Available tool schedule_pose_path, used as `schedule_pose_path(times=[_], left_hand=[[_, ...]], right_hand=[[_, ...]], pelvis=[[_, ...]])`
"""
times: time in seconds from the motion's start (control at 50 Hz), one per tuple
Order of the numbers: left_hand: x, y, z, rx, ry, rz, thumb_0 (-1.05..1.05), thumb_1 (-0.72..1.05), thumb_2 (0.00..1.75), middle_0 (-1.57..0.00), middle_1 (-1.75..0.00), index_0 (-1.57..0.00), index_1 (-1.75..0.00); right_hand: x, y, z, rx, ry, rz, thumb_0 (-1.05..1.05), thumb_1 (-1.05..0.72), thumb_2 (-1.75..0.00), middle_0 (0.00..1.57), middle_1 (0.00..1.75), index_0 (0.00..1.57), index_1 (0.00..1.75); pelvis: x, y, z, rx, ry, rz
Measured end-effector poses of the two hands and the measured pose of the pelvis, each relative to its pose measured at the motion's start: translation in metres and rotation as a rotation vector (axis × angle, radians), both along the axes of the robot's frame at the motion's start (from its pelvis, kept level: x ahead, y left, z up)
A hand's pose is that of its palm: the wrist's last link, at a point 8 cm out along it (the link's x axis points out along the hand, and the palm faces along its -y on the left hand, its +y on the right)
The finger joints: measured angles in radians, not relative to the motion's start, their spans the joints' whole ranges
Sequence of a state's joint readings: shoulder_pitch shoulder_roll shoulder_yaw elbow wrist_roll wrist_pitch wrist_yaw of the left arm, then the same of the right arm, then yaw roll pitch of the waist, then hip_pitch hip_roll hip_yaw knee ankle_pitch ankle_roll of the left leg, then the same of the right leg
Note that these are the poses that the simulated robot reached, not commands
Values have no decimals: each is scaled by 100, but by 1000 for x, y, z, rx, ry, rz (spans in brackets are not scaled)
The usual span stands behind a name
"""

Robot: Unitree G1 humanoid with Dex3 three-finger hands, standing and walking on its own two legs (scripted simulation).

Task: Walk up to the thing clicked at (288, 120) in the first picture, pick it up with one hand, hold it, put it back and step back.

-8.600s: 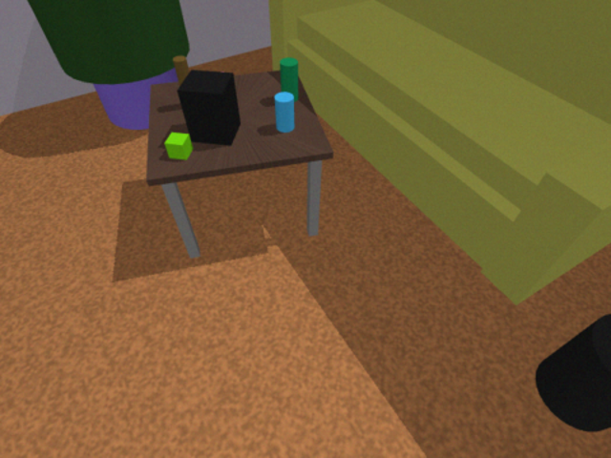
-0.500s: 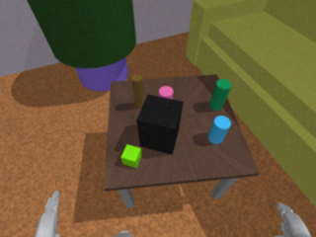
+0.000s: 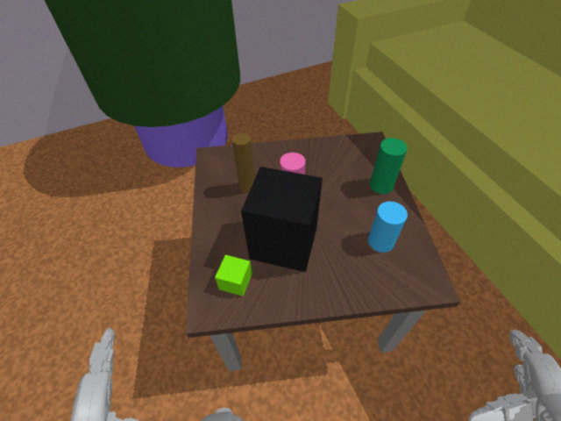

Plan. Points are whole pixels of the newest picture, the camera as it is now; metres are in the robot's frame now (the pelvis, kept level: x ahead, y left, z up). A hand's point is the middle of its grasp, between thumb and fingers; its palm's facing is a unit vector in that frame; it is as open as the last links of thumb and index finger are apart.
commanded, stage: go down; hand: right
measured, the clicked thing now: (386, 227) +0.55 -0.24 -0.20
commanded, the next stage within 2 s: approach in 1.22 s
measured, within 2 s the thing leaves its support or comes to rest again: neither
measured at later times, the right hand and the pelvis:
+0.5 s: hand (526, 239) +0.36 -0.36 +0.03, palm faces +0.26 +0.96 -0.11, open 17.5 cm; pelvis -0.02 -0.01 +0.00, yaw +2 degrees
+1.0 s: hand (541, 187) +0.43 -0.39 +0.07, palm faces +0.29 +0.96 -0.03, open 17.5 cm; pelvis -0.02 -0.01 -0.02, yaw +2 degrees
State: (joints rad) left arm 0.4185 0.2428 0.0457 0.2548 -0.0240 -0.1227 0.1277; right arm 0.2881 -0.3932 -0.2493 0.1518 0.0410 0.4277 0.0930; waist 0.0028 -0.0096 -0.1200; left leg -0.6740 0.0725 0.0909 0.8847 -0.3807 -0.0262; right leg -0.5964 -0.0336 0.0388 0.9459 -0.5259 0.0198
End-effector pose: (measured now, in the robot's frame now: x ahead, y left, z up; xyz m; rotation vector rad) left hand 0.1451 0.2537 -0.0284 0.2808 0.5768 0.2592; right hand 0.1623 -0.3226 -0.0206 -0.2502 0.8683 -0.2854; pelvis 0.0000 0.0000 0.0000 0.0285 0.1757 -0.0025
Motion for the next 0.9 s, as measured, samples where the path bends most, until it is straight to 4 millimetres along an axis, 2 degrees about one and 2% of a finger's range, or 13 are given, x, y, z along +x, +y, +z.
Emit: schedule_pose_path(times=[0.1, 0.22, 0.3, 0.38, 0.6, 0.78, 0.9], left_hand=[[-1, -8, 3, -1, -25, -20, -1, -52, 4, -5, -5, -6, -5], [-13, -1, -2, 16, 8, -2, -1, -53, 4, -5, -5, -6, -5], [-23, -1, -6, 19, 42, -8, -1, -53, 4, -5, -5, -6, -6], [-31, -2, -5, 23, 63, -13, -1, -54, 5, -6, -6, -6, -6], [-34, -4, 0, 61, 93, -37, -1, -55, 6, -6, -6, -6, -7], [-32, -12, -6, 57, 122, -58, -1, -55, 6, -7, -6, -6, -7], [-34, -6, -11, 69, 152, -46, -1, -54, 5, -7, -6, -7, -7]], right_hand=[[35, -21, 18, 4, -135, -25, -1, 59, -3, 3, 7, 5, 6], [88, -48, 41, 29, -273, -35, -1, 59, -2, 4, 7, 5, 6], [121, -59, 52, 62, -349, -17, -1, 58, -3, 4, 7, 4, 6], [145, -68, 59, 92, -415, -5, -1, 56, -3, 3, 7, 4, 6], [186, -90, 75, 121, -587, 5, -1, 53, -4, 4, 6, 5, 5], [213, -103, 87, 117, -676, 10, -1, 53, -3, 4, 6, 5, 5], [227, -110, 94, 119, -724, 4, -1, 54, -3, 5, 6, 5, 5]], pelvis=[[-4, 0, 1, 3, -9, -6], [-9, -2, 2, 4, -3, -1], [-13, -3, 2, 2, 10, 10], [-15, -5, 2, 1, 27, 20], [-20, -7, -2, 8, 80, 26], [-20, -7, -9, 21, 132, 27], [-19, -8, -14, 26, 163, 28]])
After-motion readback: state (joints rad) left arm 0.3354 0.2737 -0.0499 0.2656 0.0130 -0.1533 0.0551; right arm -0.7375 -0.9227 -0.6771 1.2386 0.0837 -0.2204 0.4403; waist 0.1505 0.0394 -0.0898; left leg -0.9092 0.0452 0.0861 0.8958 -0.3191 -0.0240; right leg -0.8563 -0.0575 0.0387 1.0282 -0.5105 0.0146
